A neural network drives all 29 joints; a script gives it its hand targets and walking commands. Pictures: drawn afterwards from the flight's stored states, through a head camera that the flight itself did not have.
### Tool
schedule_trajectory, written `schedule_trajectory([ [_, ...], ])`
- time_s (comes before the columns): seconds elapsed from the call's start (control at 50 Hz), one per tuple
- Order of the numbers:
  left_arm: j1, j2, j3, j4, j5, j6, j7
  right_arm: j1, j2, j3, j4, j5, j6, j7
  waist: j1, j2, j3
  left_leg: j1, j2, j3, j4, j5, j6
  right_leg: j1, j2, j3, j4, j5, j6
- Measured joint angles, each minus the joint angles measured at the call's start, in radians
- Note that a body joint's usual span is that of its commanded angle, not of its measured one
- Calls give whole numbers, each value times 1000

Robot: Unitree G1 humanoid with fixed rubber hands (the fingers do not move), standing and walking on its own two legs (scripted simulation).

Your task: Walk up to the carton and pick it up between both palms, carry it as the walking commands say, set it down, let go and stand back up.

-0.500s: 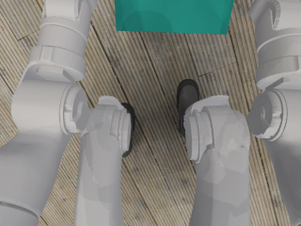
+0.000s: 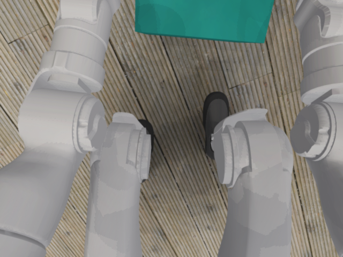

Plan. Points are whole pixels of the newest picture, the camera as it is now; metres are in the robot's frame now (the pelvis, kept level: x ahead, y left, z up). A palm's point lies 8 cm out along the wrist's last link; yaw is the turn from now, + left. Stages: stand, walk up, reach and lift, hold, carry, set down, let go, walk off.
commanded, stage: set down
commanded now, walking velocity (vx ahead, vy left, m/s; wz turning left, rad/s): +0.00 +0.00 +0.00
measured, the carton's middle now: out of the picture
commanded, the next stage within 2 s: none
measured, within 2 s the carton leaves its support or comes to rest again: neither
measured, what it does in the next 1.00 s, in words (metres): stands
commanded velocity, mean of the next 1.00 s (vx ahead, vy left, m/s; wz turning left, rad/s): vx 0.00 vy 0.00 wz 0.00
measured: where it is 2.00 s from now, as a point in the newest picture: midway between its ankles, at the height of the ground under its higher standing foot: (177, 149)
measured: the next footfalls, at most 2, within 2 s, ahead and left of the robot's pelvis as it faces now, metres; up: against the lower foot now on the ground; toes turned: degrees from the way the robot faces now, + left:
none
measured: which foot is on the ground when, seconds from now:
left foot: down 0.00-1.00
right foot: down 0.00-1.00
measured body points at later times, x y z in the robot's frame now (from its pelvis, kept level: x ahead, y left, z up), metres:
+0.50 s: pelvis +0.00 +0.00 +0.00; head +0.39 -0.03 +0.21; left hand +0.58 +0.08 -0.20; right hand +0.53 -0.25 -0.21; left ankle +0.09 +0.10 -0.35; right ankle +0.16 -0.13 -0.35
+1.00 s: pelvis +0.00 +0.00 +0.00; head +0.39 -0.03 +0.21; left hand +0.58 +0.08 -0.20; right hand +0.53 -0.25 -0.21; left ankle +0.09 +0.10 -0.35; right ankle +0.16 -0.13 -0.35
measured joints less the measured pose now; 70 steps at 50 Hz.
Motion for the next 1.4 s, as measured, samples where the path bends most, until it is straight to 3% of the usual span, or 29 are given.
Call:
schedule_trajectory([
  [0.16,0,7,0,0,27,5,-12,0,-3,0,2,-5,-4,28,-9,1,-1,1,-7,-1,0,-3,-9,-6,-7,0,12,-6,-12],
  [0.44,-2,15,0,1,38,-14,-61,-2,-12,0,16,-26,-28,38,-10,-3,-8,-23,-12,-1,8,-2,-7,-16,-13,0,13,-14,0],
  [0.98,-2,21,0,6,101,-29,-92,-2,-19,-19,29,-74,-56,87,-13,0,-9,-24,-16,-1,9,-3,-7,-20,-19,0,20,-17,-7],
  [1.4,-2,23,0,17,103,-47,-103,-3,-19,-53,59,-97,-100,110,-11,2,-9,-24,-15,-1,11,-5,-7,-20,-19,0,22,-19,-4],
])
